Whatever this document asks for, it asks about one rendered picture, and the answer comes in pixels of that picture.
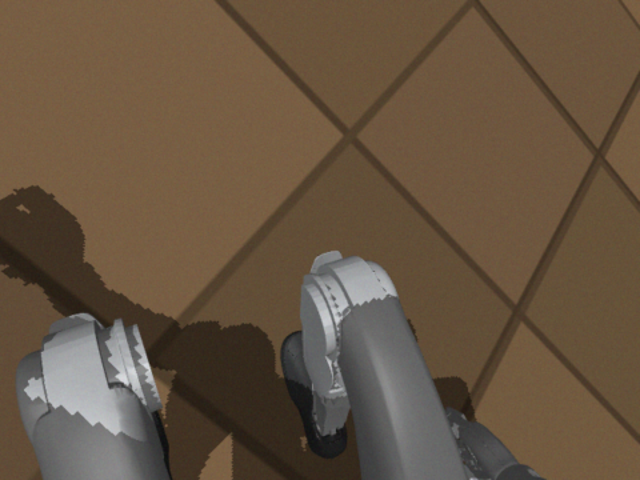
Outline right robot hand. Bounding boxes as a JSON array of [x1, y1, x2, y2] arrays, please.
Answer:
[[444, 407, 519, 480]]

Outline right robot foot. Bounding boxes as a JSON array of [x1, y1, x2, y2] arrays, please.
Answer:
[[280, 331, 347, 459]]

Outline right robot arm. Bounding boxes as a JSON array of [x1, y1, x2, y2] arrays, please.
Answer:
[[496, 464, 547, 480]]

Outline left robot foot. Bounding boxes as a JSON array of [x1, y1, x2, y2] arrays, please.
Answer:
[[152, 410, 172, 480]]

